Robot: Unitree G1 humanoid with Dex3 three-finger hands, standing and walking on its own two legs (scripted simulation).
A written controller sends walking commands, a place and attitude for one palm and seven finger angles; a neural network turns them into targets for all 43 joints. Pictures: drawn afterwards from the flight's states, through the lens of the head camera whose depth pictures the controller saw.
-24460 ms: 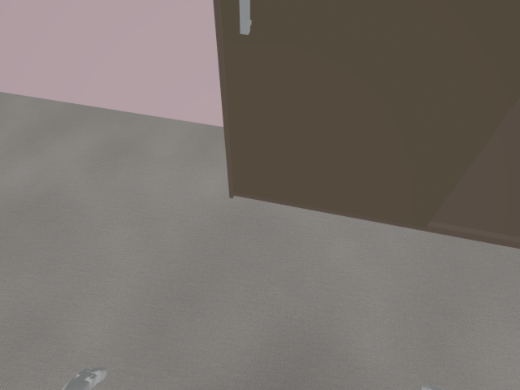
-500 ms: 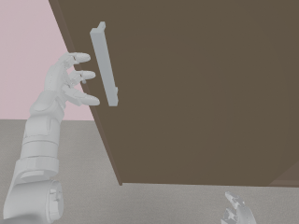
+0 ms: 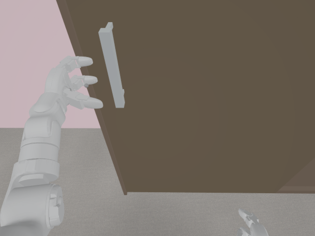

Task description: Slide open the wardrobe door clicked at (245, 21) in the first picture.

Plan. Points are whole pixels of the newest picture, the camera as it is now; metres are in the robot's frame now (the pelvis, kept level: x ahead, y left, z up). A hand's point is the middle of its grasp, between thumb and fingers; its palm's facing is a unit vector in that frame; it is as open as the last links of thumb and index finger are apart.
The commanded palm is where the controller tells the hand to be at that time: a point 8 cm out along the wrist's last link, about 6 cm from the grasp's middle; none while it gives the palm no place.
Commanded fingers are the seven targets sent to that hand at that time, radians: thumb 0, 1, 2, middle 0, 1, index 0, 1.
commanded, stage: move the hooked fingers beside the handle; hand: left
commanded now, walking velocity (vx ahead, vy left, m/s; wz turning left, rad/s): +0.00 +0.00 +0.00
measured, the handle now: (115, 68) +0.49 +0.14 +0.20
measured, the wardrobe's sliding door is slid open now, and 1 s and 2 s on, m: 0.00 0.00 0.00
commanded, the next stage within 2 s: feel for the door with the fingertips in 1.30 s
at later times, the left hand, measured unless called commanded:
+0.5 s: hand (89, 80) +0.43 +0.19 +0.20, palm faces +0.01 -1.00 +0.00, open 14.0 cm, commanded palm +0.40 +0.24 +0.20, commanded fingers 0.00 -0.50 0.30 -0.30 -1.20 -0.30 -1.20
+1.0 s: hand (89, 84) +0.41 +0.19 +0.20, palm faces +0.03 -1.00 -0.02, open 14.0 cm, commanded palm +0.40 +0.24 +0.20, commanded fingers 0.00 -0.50 0.30 -0.30 -1.20 -0.30 -1.20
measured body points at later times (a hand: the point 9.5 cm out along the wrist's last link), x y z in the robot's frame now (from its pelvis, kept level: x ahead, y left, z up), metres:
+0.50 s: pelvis +0.00 +0.01 +0.00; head +0.00 +0.00 +0.45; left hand +0.42 +0.24 +0.21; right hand +0.10 -0.25 -0.11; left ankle -0.01 +0.12 -0.74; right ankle +0.01 -0.12 -0.74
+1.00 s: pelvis +0.00 +0.00 +0.00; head +0.00 -0.01 +0.45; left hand +0.41 +0.24 +0.20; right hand +0.16 -0.24 -0.09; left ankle -0.01 +0.12 -0.74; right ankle +0.01 -0.12 -0.74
